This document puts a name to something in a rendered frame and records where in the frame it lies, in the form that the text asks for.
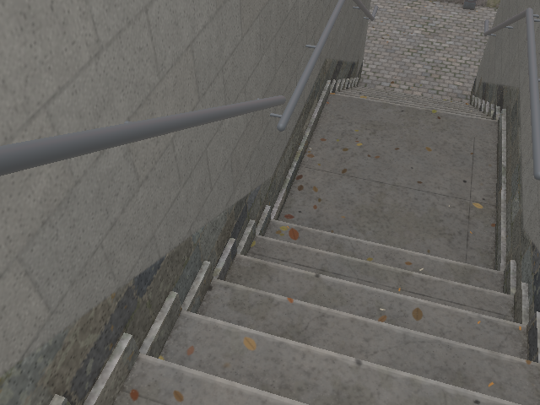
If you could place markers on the stairs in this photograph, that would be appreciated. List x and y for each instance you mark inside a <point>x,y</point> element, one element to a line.
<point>310,317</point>
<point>414,100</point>

